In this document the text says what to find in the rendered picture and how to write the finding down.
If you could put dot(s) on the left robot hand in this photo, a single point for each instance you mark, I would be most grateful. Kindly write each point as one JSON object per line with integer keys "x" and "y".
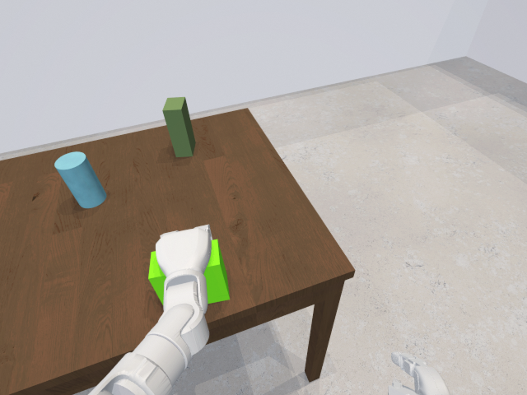
{"x": 184, "y": 250}

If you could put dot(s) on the sponge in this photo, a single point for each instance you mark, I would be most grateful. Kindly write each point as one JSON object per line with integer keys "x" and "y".
{"x": 215, "y": 273}

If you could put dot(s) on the right robot hand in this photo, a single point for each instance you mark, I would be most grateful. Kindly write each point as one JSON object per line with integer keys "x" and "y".
{"x": 427, "y": 380}

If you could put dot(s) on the robot left forearm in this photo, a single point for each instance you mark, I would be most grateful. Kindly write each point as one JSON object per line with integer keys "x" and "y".
{"x": 166, "y": 351}

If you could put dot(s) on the table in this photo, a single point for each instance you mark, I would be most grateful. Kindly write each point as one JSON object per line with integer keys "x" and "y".
{"x": 75, "y": 297}

